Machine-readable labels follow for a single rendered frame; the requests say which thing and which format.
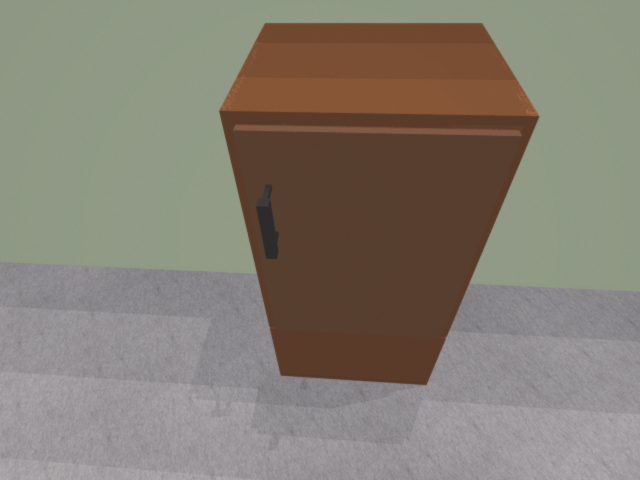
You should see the cupboard door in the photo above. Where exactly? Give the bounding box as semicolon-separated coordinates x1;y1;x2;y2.
233;124;522;339

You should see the handle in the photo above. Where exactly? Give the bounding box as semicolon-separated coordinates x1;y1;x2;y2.
256;185;279;259

